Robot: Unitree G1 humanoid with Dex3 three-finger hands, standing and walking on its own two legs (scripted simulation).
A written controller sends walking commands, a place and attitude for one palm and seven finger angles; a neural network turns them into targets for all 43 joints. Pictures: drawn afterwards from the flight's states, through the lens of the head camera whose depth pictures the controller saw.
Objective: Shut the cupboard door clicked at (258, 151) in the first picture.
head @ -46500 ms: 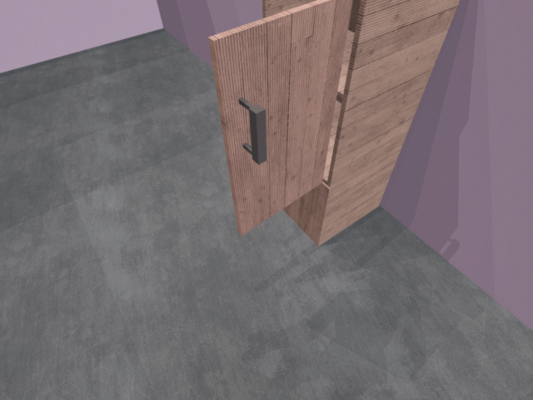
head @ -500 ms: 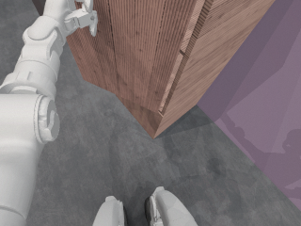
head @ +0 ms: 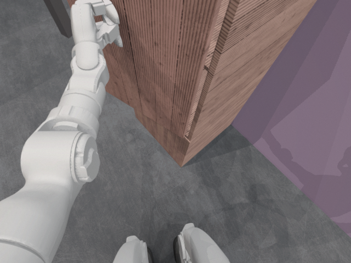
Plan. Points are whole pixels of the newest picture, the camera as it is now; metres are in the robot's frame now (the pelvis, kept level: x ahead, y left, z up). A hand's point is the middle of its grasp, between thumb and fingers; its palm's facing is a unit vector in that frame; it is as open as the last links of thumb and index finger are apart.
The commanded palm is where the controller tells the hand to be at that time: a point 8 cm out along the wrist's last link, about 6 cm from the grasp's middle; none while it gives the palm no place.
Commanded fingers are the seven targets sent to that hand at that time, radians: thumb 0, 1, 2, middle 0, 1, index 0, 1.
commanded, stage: pull the fist back off the door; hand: left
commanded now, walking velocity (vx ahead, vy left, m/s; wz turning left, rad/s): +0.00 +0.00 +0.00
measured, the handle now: out of the picture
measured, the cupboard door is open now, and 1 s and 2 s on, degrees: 16 16 16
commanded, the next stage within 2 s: draw the hand back to the body in 0.62 s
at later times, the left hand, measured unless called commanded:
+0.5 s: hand (112, 69) +0.48 +0.04 +0.12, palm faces -0.01 -1.00 +0.01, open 3.1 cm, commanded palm +0.46 +0.09 +0.13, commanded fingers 0.00 0.90 0.90 -1.30 -1.50 -1.30 -1.50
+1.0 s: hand (78, 86) +0.43 +0.09 +0.14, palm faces +0.01 -1.00 -0.05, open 3.1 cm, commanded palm +0.39 +0.14 +0.16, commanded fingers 0.00 0.90 0.90 -1.30 -1.50 -1.30 -1.50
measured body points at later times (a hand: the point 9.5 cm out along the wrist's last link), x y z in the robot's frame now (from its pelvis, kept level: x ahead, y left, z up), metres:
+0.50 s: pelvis +0.00 -0.01 +0.03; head +0.09 -0.02 +0.47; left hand +0.47 +0.10 +0.12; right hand +0.02 -0.28 -0.09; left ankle -0.01 +0.10 -0.66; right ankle +0.00 -0.08 -0.66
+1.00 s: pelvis -0.01 +0.00 +0.04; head +0.04 -0.02 +0.49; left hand +0.43 +0.15 +0.15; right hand +0.00 -0.25 -0.09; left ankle -0.02 +0.10 -0.66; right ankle +0.00 -0.08 -0.66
